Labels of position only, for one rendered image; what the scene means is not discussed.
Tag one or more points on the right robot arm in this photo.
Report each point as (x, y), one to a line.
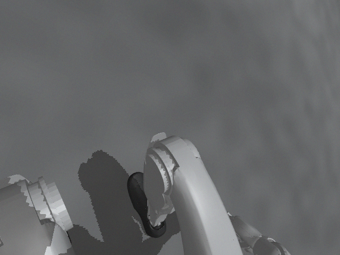
(267, 246)

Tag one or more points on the right robot hand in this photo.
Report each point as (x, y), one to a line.
(246, 232)

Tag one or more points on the right robot foot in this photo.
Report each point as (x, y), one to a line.
(139, 201)

